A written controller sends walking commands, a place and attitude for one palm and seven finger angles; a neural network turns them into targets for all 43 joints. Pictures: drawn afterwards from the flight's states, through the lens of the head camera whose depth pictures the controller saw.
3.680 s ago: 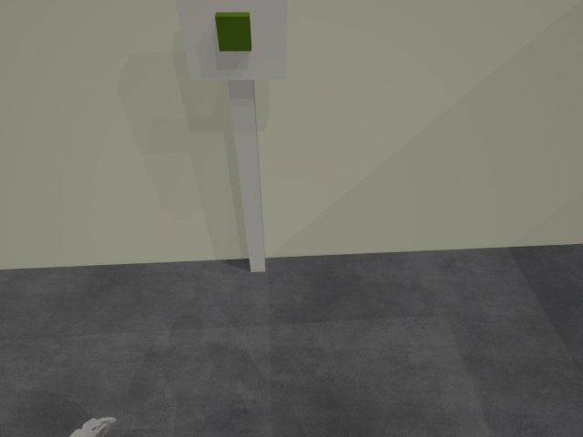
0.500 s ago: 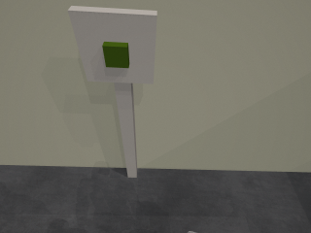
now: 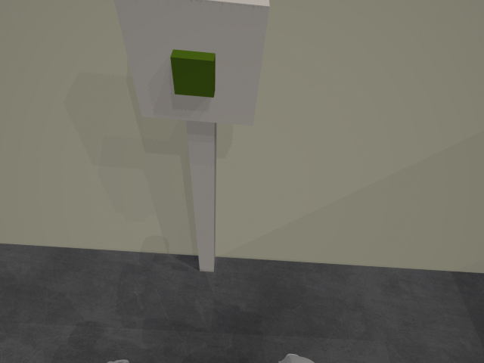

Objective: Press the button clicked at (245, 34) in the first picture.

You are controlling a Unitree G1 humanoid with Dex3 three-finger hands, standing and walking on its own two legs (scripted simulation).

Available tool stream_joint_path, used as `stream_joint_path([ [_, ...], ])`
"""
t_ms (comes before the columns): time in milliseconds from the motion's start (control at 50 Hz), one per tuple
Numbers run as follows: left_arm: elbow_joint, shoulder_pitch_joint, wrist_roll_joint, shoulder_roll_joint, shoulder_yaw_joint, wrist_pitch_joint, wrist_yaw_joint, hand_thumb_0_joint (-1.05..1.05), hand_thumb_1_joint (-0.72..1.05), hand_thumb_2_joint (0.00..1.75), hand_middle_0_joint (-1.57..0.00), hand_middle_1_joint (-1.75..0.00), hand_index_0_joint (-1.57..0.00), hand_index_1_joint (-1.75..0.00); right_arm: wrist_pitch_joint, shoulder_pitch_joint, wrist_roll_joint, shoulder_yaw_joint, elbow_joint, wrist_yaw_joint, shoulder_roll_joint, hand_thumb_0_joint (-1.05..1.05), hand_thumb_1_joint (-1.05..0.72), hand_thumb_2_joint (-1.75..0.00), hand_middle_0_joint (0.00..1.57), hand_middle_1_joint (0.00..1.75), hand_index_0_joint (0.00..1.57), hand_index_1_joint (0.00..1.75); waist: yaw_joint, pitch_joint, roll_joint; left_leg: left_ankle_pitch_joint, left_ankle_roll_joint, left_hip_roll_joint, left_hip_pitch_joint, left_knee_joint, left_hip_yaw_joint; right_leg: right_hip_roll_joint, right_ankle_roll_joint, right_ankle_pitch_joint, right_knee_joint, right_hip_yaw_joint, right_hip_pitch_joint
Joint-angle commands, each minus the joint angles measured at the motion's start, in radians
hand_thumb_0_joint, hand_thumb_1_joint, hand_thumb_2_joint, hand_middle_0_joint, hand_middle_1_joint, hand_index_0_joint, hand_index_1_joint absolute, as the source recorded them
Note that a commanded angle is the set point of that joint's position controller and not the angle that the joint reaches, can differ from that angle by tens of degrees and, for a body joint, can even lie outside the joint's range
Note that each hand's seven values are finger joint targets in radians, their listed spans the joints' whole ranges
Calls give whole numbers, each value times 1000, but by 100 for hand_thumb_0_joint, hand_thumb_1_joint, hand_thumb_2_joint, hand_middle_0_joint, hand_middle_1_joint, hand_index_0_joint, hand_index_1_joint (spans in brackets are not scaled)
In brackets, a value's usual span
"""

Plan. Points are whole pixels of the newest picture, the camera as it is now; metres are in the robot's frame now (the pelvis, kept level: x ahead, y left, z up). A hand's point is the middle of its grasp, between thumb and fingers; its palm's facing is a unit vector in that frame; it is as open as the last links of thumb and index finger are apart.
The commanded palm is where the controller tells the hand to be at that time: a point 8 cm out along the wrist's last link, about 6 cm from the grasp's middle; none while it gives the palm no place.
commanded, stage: come to a stop and stand still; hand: left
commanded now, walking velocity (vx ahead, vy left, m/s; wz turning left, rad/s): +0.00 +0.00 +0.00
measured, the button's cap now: (194, 73) +0.51 +0.12 +0.20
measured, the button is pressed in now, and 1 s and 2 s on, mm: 0 0 0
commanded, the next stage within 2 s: look again from close up in 0.70 s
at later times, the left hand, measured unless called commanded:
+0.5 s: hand out of the picture -0.02 +0.17 -0.16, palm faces -0.01 -0.98 -0.18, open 7.4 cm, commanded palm none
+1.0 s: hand out of the picture -0.05 +0.16 -0.17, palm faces +0.01 -0.99 -0.17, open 7.4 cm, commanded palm none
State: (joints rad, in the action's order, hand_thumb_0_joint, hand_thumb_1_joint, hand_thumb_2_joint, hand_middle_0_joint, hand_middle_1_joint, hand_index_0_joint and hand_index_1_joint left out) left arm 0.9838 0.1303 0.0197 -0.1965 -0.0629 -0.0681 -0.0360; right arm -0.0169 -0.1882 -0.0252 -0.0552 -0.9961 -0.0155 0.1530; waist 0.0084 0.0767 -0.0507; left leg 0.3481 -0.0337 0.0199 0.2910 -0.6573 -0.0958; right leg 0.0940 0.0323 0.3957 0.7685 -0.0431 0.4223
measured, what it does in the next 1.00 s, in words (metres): steps on the spot: right foot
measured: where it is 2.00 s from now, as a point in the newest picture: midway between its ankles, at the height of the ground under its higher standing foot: outside the picture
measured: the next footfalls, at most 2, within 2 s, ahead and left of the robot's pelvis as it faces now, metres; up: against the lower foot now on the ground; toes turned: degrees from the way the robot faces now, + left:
right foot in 0.28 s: -0.02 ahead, -0.11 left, +0.00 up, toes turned -3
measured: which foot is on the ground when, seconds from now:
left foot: down 0.00-1.00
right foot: up 0.00-0.26, down 0.28-1.00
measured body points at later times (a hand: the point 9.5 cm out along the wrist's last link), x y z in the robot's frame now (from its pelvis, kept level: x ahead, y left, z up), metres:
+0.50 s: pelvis -0.02 +0.01 +0.02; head -0.01 +0.01 +0.47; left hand -0.02 +0.22 -0.14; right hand -0.02 -0.21 -0.14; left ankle +0.00 +0.09 -0.72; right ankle -0.06 -0.11 -0.72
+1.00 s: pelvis -0.03 +0.00 +0.01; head -0.03 +0.01 +0.46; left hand -0.05 +0.21 -0.15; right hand -0.04 -0.21 -0.15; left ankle +0.00 +0.09 -0.72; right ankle -0.06 -0.11 -0.72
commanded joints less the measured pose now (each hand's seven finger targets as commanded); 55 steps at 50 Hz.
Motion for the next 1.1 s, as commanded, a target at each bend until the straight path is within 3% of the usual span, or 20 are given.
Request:
stream_joint_path([
  [0, -24, 99, 7, -65, -28, 12, 13, 0, 90, 90, -20, -30, -20, -30, 17, 27, -4, -8, 49, -25, 143, 0, -90, -90, 20, 30, 20, 30, -41, -10, 206, -123, -100, 244, 74, 434, 262, -55, -16, 22, 330, 94, 29],
  [20, -8, 119, 7, -64, -22, 19, 13, 0, 90, 90, -20, -30, -20, -30, 23, 25, -4, -6, 51, -25, 140, 0, -90, -90, 20, 30, 20, 30, -40, -24, 188, -208, -99, 217, 24, 415, 220, -53, -9, -1, 321, 86, 36],
  [60, 3, 123, 3, -54, -9, 27, 12, 0, 90, 90, -20, -30, -20, -30, 30, -20, 2, -2, 25, -28, 127, 0, -90, -90, 20, 30, 20, 30, -22, -64, 179, -363, -113, 204, -101, 388, 191, -45, 0, 5, 214, 67, 27],
  [140, 10, 93, -1, -30, 19, 40, 7, 0, 90, 90, -20, -30, -20, -30, 34, -106, 6, -7, -25, -33, 134, 0, -90, -90, 20, 30, 20, 30, 21, -119, 165, -623, -142, 239, -293, 343, 215, -32, 4, 60, -69, 28, -41],
  [180, 33, 128, -6, -30, 24, 45, 2, 0, 90, 90, -20, -30, -20, -30, 33, -110, 10, -6, -43, -30, 141, 0, -90, -90, 20, 30, 20, 30, 13, -129, 165, -667, -127, 225, -289, 324, 206, -39, -2, 2, -200, 16, -117],
  [220, 74, 203, -7, -37, 29, 56, -4, 0, 90, 90, -20, -30, -20, -30, 35, -90, 19, 1, -54, -26, 128, 0, -90, -90, 20, 30, 20, 30, -20, -130, 131, -560, -82, 188, -224, 292, 181, -25, -10, -175, -399, 20, -242],
  [260, 96, 204, -5, -66, 40, 73, -10, 0, 90, 90, -20, -30, -20, -30, 37, -83, 30, 11, -57, -19, 85, 0, -90, -90, 20, 30, 20, 30, 6, -86, 29, -337, -3, 109, -140, 288, 123, 67, -53, -369, -439, 124, -268],
  [280, 96, 190, -6, -70, 43, 76, -9, 0, 90, 90, -20, -30, -20, -30, 35, -89, 27, 17, -64, -15, 84, 0, -90, -90, 20, 30, 20, 30, 14, -78, 28, -331, 9, 92, -150, 309, 118, 78, -67, -402, -417, 124, -251],
  [300, 104, 186, -5, -65, 41, 80, -9, 0, 90, 90, -20, -30, -20, -30, 30, -93, 22, 17, -79, -13, 79, 0, -90, -90, 20, 30, 20, 30, 14, -80, -46, -335, 12, 87, -161, 297, 109, 58, -68, -414, -407, 121, -244],
  [340, 109, 195, -9, -46, 50, 82, -10, 0, 90, 90, -20, -30, -20, -30, 32, -98, 20, 21, -99, -14, 94, 0, -90, -90, 20, 30, 20, 30, 12, -70, -59, -329, 4, 97, -197, 313, 104, 48, -61, -381, -415, 110, -217],
  [440, 124, 211, -10, -36, 54, 75, -10, 0, 90, 90, -20, -30, -20, -30, 30, -110, 19, 33, -135, -13, 87, 0, -90, -90, 20, 30, 20, 30, 3, -5, 16, -207, 2, 95, -164, 359, 112, 27, -54, -204, -454, 104, -194],
  [620, 139, 252, -10, -8, 56, 73, -10, 0, 90, 90, -20, -30, -20, -30, 23, -156, 16, 35, -161, -16, 60, 0, -90, -90, 20, 30, 20, 30, -3, 49, 52, -76, 4, 92, -105, 386, 123, 15, -57, -115, -473, 99, -162],
  [760, 144, 269, -12, 10, 56, 79, -10, 0, 90, 90, -20, -30, -20, -30, 29, -188, 15, 36, -169, -20, 49, 0, -90, -90, 20, 30, 20, 30, -1, 16, 38, -121, 3, 95, -119, 369, 118, 13, -60, -150, -462, 98, -171],
  [780, 142, 293, 13, -27, 72, 109, -40, 0, 90, 90, -20, -30, -20, -30, 47, -94, 16, 49, -81, -1, 90, 0, -90, -90, 20, 30, 20, 30, -34, 91, 24, -221, 29, 99, 8, 163, 100, 43, -63, -322, -451, 112, -144],
  [800, 129, 289, 6, -51, 64, 124, -37, 0, 90, 90, -20, -30, -20, -30, 49, -87, 16, 52, -46, 5, 64, 0, -90, -90, 20, 30, 20, 30, -1, 44, 50, -218, 33, 79, -35, 180, 95, 78, -79, -463, -430, 131, -150],
  [820, 108, 277, -4, -37, 68, 128, -33, 0, 90, 90, -20, -30, -20, -30, 49, -172, 9, 56, -56, -1, 32, 0, -90, -90, 20, 30, 20, 30, 18, -67, 23, -173, 16, 70, -65, 186, 104, 70, -93, -397, -391, 126, -226],
  [840, 97, 262, -9, -33, 67, 128, -29, 0, 90, 90, -20, -30, -20, -30, 49, -185, 9, 53, -61, -2, 45, 0, -90, -90, 20, 30, 20, 30, 16, -133, 21, -214, 7, 69, -80, 185, 108, 52, -95, -374, -366, 113, -256],
  [860, 86, 262, -11, -29, 65, 124, -27, 0, 90, 90, -20, -30, -20, -30, 50, -184, 10, 50, -55, -5, 53, 0, -90, -90, 20, 30, 20, 30, 13, -150, 48, -247, 1, 74, -89, 186, 112, 43, -97, -350, -353, 109, -255],
  [940, 72, 264, -6, -14, 67, 104, -19, 0, 90, 90, -20, -30, -20, -30, 40, -165, 8, 46, -39, -7, 63, 0, -90, -90, 20, 30, 20, 30, 3, -16, 36, -183, -10, 81, -25, 214, 130, 9, -91, -180, -358, 90, -163],
  [1080, 47, 272, -3, -21, 65, 93, -13, 0, 90, 90, -20, -30, -20, -30, 39, -150, 8, 42, -28, -5, 87, 0, -90, -90, 20, 30, 20, 30, -4, 21, 30, -97, -18, 90, 1, 274, 153, -3, -82, -130, -360, 77, -147],
])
